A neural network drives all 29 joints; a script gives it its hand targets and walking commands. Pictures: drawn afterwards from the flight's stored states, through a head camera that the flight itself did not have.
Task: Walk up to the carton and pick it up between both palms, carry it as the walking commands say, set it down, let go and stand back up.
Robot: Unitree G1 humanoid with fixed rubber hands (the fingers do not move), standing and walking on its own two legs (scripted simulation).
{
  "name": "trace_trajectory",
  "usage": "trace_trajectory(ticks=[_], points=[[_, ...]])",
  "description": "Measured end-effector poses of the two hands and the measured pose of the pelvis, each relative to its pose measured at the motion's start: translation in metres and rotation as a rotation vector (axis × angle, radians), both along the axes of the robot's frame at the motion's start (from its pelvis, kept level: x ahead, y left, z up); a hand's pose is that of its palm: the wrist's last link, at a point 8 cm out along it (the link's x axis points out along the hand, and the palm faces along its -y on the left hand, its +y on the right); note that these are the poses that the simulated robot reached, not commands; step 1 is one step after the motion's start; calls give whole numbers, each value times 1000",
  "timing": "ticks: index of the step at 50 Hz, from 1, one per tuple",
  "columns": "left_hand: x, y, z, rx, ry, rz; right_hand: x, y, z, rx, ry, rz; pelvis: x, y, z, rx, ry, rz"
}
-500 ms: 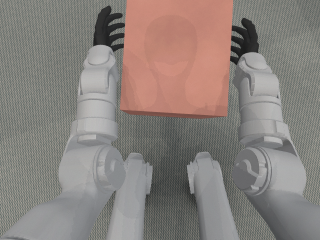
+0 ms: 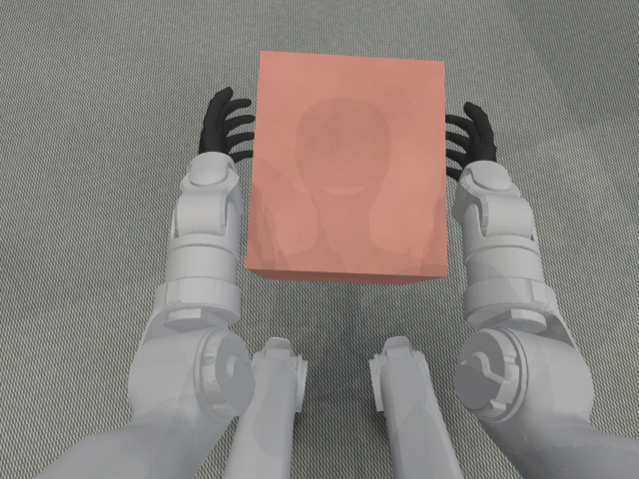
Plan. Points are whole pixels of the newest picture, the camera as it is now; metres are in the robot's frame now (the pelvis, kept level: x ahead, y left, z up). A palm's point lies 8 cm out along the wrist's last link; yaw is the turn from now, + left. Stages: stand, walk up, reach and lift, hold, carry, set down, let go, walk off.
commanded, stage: reach and lift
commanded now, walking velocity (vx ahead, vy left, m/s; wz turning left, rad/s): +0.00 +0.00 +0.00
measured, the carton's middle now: (341, 186) +0.50 -0.01 -0.13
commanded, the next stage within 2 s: none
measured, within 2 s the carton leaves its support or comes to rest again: neither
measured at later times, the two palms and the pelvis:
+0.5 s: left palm (193, 144) +0.47 +0.14 +0.05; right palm (507, 158) +0.46 -0.16 +0.03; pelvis +0.02 +0.00 +0.06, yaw +0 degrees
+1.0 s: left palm (163, 113) +0.46 +0.14 +0.12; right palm (557, 136) +0.44 -0.17 +0.10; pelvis +0.04 +0.00 +0.13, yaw +0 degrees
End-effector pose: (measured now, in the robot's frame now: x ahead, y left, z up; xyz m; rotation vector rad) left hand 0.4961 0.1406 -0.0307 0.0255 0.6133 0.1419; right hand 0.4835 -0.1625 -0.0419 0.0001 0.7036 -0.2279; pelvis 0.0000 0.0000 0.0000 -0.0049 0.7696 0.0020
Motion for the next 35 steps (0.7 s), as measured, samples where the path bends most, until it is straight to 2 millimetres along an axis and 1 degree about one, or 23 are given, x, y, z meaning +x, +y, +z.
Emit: trace_trajectory(ticks=[6,11,15,22,29,35], points=[[-5,2,20,13,3,8,-7,3,14,19,2,-8,3,0,13,6,-19,-2],[-9,4,41,17,-5,8,-7,4,34,16,-10,6,7,0,25,7,-35,0],[-14,4,54,10,1,4,-11,3,49,12,-6,11,10,-1,37,8,-51,0],[-23,2,70,-6,15,-1,-21,1,68,8,5,0,15,-1,58,4,-78,1],[-26,2,86,-1,8,-3,-25,0,84,7,-4,-5,17,1,74,3,-95,2],[-30,2,102,-6,9,3,-31,1,100,15,-4,-16,23,1,89,4,-112,3]])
